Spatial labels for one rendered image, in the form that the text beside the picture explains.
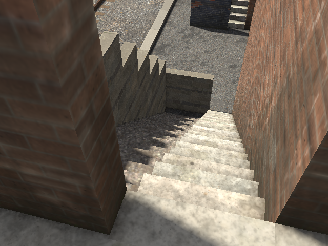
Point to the stairs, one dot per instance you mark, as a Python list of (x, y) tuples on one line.
[(208, 167), (238, 14)]

